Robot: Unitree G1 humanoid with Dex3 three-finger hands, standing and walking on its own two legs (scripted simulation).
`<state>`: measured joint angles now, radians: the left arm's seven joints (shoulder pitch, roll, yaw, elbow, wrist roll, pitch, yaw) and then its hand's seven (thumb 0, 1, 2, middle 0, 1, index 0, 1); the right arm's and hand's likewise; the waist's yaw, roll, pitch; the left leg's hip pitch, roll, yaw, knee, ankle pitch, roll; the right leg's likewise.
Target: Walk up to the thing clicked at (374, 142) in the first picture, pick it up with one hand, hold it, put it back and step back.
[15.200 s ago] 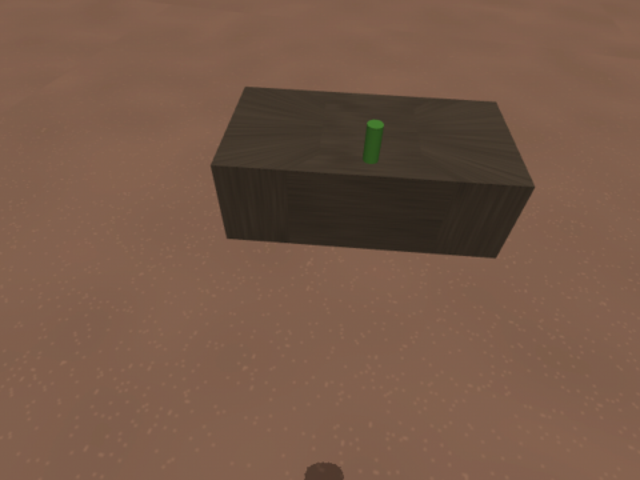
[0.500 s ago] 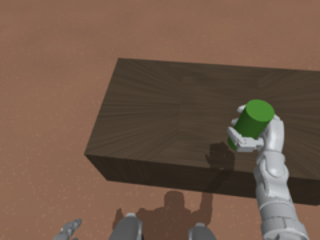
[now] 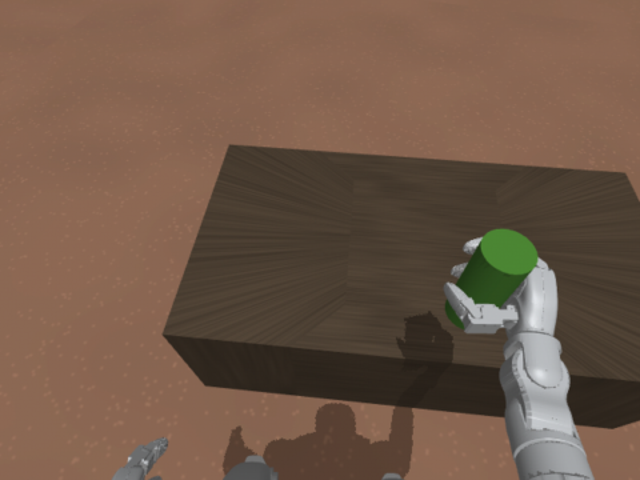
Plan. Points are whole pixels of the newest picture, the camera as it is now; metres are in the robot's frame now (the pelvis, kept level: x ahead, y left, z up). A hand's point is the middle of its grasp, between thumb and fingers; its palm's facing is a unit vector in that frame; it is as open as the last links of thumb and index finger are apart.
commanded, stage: lift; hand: right
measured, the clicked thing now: (485, 284) +0.36 -0.18 +0.05
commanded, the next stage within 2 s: hold in 0.12 s
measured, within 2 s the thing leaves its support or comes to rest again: neither
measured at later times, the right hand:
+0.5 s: hand (487, 287) +0.35 -0.18 +0.06, palm faces +0.16 +0.99 +0.00, open 8.2 cm
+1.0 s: hand (495, 296) +0.33 -0.18 +0.07, palm faces +0.16 +0.99 +0.00, open 8.2 cm
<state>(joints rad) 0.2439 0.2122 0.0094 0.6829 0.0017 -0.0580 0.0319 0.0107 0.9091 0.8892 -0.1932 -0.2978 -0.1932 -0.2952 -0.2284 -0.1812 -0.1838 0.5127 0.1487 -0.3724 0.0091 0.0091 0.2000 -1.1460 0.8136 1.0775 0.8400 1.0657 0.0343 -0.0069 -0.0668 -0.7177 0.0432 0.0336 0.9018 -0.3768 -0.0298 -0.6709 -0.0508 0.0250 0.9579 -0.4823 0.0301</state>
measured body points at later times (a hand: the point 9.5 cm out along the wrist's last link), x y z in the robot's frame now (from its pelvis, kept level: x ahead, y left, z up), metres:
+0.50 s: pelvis +0.01 +0.00 +0.01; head +0.06 -0.01 +0.46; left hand +0.14 +0.24 -0.10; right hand +0.33 -0.23 +0.06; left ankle +0.04 +0.14 -0.69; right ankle -0.01 -0.13 -0.69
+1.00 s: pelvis +0.00 -0.01 +0.02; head +0.04 -0.01 +0.47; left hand +0.14 +0.23 -0.09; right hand +0.31 -0.23 +0.07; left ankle +0.04 +0.14 -0.69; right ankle -0.01 -0.13 -0.69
